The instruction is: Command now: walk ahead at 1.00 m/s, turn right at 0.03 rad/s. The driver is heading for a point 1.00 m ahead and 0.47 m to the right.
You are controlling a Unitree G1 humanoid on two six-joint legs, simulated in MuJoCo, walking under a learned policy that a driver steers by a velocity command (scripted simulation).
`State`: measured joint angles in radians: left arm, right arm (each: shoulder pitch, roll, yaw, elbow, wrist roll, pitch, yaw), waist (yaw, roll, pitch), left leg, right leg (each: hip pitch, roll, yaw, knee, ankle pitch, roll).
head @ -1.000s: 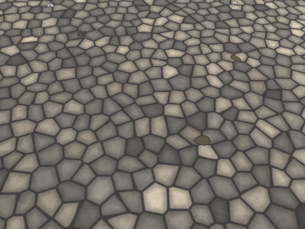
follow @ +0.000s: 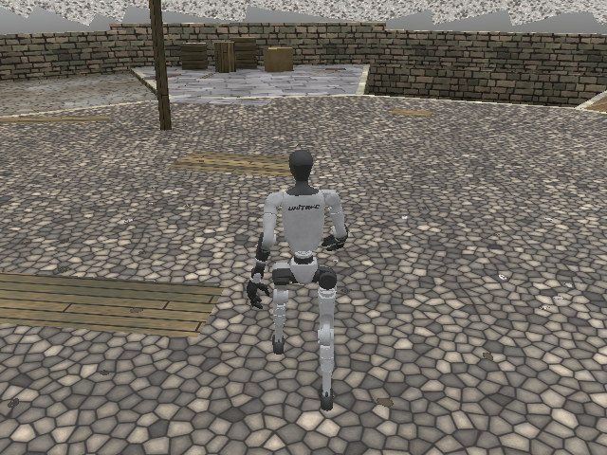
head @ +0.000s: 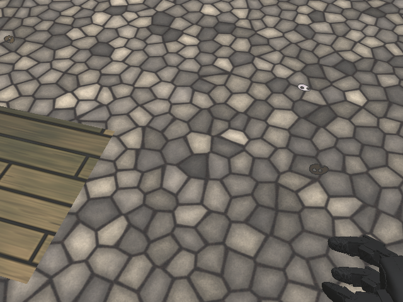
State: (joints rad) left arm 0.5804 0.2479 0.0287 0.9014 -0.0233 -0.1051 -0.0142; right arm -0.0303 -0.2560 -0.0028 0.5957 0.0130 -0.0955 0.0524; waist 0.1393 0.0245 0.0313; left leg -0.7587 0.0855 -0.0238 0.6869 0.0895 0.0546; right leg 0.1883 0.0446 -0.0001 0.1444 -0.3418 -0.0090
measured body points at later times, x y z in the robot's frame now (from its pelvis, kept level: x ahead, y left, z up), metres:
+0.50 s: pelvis +0.46 -0.01 -0.02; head +0.46 -0.04 +0.43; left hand +0.74 +0.16 -0.08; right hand +0.37 -0.28 -0.15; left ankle +0.30 +0.14 -0.73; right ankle +0.65 -0.19 -0.68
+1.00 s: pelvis +0.90 -0.19 -0.02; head +0.90 -0.21 +0.43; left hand +1.13 +0.01 -0.12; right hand +0.92 -0.55 -0.04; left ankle +1.13 -0.19 -0.73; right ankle +0.68 -0.15 -0.73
